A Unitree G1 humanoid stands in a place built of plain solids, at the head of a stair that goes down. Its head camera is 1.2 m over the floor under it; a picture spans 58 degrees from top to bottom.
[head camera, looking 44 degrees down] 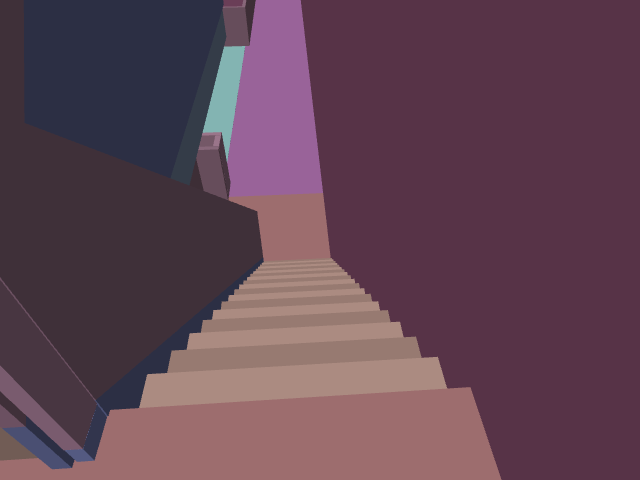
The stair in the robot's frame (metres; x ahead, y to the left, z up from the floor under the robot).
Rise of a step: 0.20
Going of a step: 0.22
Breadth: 1.05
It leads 4 degrees to the left of straight ahead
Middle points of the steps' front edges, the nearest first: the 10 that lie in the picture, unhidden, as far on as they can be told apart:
0.58 0.08 0.00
0.80 0.09 -0.20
1.02 0.10 -0.40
1.24 0.12 -0.60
1.46 0.13 -0.80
1.68 0.15 -1.00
1.90 0.16 -1.20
2.12 0.18 -1.40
2.34 0.19 -1.60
2.56 0.21 -1.80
